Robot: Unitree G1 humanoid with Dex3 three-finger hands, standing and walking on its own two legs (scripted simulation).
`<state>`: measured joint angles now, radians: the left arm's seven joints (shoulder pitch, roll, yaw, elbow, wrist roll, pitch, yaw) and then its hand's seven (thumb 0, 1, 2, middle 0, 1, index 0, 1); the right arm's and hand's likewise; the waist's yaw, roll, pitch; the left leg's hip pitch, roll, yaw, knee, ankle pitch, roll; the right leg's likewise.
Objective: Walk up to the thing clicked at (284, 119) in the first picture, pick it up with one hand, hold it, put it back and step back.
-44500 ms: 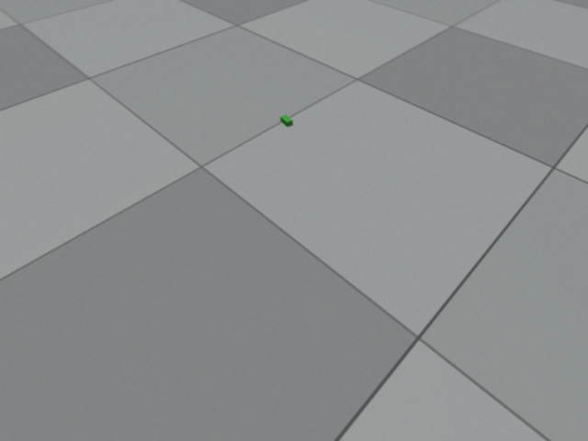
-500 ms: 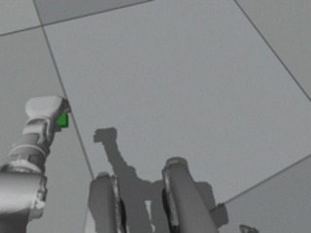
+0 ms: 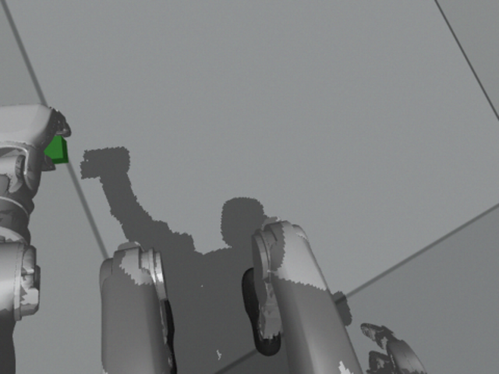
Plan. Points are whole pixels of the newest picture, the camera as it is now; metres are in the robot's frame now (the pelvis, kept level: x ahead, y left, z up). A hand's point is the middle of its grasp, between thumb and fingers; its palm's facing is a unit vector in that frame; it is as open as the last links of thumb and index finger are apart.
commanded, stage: crouch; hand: left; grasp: from above
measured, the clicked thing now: (41, 151) +0.49 +0.27 -0.20
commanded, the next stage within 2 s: lower in 0.80 s
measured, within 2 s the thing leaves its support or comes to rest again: neither
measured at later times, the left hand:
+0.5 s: hand (52, 148) +0.50 +0.27 -0.23, palm faces -0.46 -0.03 -0.89, open 6.8 cm
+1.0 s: hand (54, 151) +0.51 +0.27 -0.26, palm faces -0.47 -0.03 -0.88, open 6.8 cm
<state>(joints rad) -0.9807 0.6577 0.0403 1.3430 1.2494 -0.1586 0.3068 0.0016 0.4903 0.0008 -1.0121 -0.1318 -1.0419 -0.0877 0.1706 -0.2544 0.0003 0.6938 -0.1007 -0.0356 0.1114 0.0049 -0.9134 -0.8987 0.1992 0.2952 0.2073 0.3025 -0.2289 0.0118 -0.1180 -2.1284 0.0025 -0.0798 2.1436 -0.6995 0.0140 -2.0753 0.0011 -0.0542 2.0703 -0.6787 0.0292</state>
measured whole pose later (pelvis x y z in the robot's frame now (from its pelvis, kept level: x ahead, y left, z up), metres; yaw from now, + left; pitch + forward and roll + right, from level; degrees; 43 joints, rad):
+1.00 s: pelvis -0.01 +0.00 -0.08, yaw -4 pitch +35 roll -10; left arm -1.13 0.88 0.05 1.51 1.29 -0.21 0.32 0.00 0.49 0.00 -1.02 -0.12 -1.05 -0.07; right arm 0.18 -0.29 0.16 0.65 -0.14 -0.01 0.14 0.00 -0.91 -0.90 0.20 0.30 0.21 0.30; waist -0.32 -0.03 0.01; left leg -2.35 0.00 -0.15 2.43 -0.70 0.01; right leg -2.27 0.02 -0.11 2.31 -0.66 0.03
